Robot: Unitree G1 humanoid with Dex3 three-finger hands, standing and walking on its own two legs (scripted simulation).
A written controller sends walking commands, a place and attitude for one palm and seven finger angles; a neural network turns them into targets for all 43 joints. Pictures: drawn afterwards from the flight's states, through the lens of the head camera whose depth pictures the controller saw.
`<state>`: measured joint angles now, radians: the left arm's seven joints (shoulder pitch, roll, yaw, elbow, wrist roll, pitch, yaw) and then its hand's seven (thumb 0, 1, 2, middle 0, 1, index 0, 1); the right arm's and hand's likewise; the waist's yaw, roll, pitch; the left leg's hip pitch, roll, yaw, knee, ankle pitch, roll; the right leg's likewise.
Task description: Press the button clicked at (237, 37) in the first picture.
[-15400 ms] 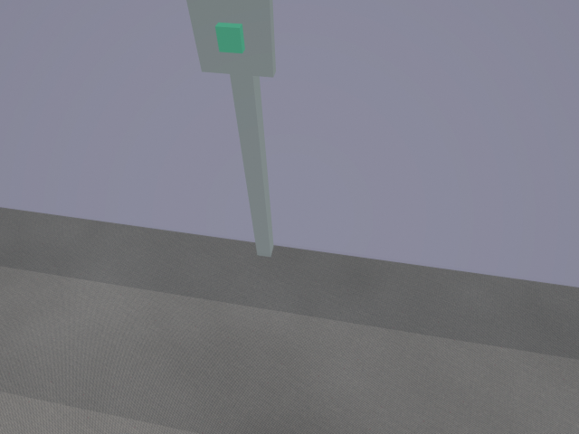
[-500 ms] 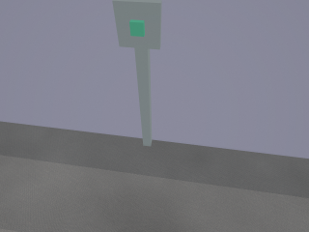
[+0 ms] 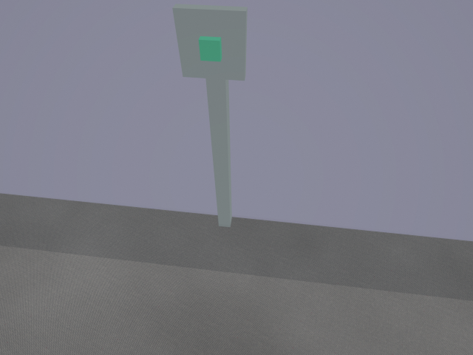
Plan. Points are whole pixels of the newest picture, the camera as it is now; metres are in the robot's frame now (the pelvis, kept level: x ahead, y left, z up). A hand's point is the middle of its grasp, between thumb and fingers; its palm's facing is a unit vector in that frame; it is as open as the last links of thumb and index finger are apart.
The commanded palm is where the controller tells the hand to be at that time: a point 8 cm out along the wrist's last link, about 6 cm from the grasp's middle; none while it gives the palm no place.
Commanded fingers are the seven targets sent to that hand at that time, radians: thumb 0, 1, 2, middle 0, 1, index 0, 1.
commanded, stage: let the arm hang, fingers relaxed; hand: left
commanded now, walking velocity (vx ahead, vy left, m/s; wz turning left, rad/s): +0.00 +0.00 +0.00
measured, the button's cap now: (210, 48) +0.80 +0.11 +0.15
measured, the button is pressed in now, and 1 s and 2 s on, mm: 0 0 0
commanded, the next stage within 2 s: stand and wait in 0.14 s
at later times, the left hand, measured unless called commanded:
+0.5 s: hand out of the picture +0.00 +0.16 -0.18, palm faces +0.02 -0.98 -0.18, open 7.3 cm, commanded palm none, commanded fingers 0.00 0.90 0.90 -0.20 -0.30 -0.20 -0.30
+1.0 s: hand out of the picture +0.03 +0.18 -0.17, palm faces +0.01 -0.98 -0.21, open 7.3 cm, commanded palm none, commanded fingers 0.00 0.90 0.90 -0.20 -0.30 -0.20 -0.30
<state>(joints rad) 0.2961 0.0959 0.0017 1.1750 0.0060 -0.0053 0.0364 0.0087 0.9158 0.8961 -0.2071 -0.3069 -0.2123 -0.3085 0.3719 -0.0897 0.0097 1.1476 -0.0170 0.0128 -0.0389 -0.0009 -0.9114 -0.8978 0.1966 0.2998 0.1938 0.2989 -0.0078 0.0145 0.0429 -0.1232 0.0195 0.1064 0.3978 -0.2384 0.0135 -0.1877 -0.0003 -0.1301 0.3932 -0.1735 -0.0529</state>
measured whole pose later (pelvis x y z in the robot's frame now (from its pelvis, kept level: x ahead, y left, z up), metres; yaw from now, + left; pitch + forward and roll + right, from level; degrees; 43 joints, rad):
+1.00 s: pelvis +0.02 +0.00 +0.00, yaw -1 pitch -1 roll +0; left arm 0.24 0.14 0.01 1.16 0.01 -0.02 0.03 0.01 0.91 0.90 -0.20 -0.30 -0.20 -0.30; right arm 0.29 -0.15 0.00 1.15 -0.01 0.00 -0.04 0.00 -0.91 -0.90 0.20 0.30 0.19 0.30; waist -0.01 0.02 0.06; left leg -0.09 0.02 0.12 0.36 -0.25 0.01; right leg -0.17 0.00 -0.12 0.38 -0.19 -0.04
